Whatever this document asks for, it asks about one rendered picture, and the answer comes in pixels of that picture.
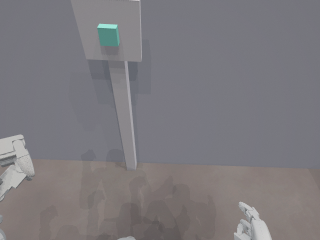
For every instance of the button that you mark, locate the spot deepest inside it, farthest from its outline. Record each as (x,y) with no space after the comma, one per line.
(108,35)

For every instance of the panel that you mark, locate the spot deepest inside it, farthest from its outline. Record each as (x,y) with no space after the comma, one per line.
(127,15)

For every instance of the left robot hand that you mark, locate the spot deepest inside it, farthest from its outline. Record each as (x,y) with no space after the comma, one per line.
(12,151)

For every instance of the right robot hand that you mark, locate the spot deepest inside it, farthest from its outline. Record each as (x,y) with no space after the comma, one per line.
(256,229)

